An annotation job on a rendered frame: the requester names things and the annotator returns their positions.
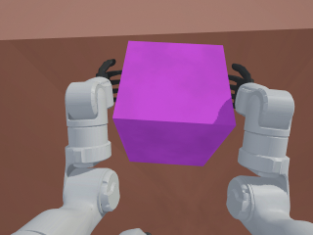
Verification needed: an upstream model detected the carton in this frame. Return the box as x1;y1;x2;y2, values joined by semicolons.
112;40;236;166

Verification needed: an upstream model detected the left robot forearm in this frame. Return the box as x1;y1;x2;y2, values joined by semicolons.
63;76;114;202

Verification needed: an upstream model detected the right robot forearm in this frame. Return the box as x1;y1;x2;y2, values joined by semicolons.
235;82;294;211

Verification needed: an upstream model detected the robot right upper arm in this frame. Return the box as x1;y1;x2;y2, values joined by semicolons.
226;175;313;235

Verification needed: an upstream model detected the left robot hand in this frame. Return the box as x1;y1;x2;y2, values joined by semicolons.
96;59;122;102

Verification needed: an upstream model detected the right robot hand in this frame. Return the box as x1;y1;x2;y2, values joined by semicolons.
228;63;254;109

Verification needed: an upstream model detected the robot left upper arm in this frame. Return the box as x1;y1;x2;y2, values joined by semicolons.
11;167;120;235

